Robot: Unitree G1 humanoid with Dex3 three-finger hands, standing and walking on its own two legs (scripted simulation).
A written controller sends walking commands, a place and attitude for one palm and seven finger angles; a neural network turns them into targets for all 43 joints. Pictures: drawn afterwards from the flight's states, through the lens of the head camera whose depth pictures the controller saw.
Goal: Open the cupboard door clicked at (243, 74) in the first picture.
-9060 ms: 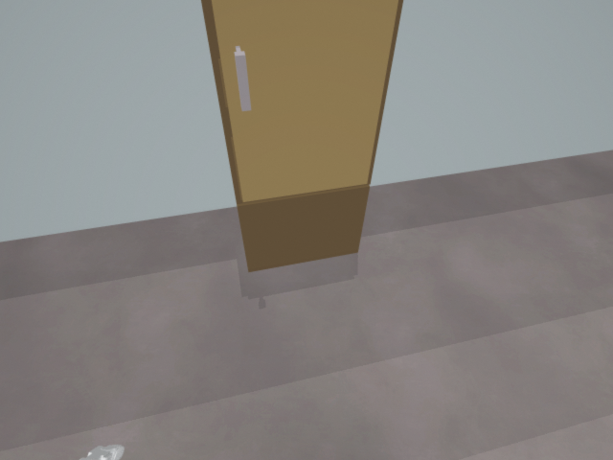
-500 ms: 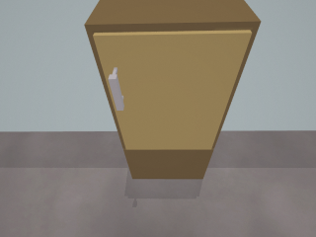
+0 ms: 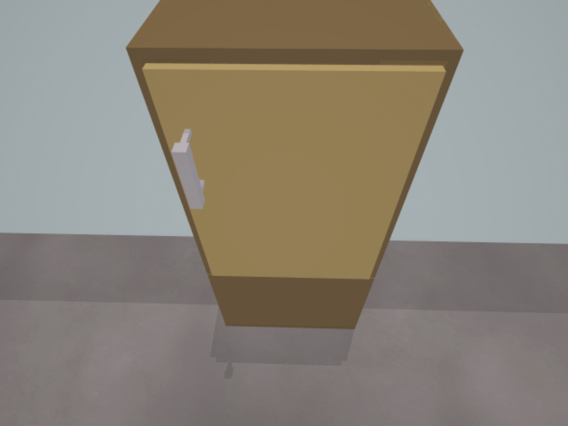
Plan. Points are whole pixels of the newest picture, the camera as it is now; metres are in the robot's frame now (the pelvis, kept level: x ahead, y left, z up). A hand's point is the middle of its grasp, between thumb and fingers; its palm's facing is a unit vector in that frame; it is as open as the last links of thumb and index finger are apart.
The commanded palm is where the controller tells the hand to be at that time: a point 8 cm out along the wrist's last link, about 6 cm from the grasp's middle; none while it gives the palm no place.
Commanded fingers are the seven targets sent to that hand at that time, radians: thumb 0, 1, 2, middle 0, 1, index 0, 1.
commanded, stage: raise the hand with hooked fingers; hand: left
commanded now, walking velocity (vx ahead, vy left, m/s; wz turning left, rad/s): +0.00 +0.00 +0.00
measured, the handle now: (192, 169) +0.50 +0.19 +0.06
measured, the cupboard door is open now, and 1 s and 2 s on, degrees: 0 0 0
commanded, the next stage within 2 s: none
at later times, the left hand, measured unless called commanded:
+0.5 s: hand out of the picture +0.12 +0.21 -0.04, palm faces +0.20 -0.98 -0.03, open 9.1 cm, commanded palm +0.13 +0.26 -0.02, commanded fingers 0.00 0.27 0.63 -0.25 -0.70 -0.25 -0.70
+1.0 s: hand (92, 374) +0.18 +0.26 +0.01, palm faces +0.03 -1.00 -0.06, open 12.2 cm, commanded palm +0.15 +0.32 +0.03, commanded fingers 0.00 -0.31 0.38 -0.29 -1.08 -0.29 -1.08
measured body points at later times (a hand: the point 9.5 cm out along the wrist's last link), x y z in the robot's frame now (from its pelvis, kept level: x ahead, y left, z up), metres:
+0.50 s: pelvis -0.04 -0.02 -0.07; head +0.01 +0.00 +0.38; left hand +0.10 +0.26 -0.03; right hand +0.21 -0.26 -0.11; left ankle -0.02 +0.11 -0.74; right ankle -0.04 -0.09 -0.74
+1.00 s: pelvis -0.06 +0.03 -0.05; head -0.02 +0.04 +0.40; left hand +0.17 +0.31 +0.02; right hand +0.09 -0.22 -0.13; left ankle -0.02 +0.11 -0.74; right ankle -0.04 -0.09 -0.74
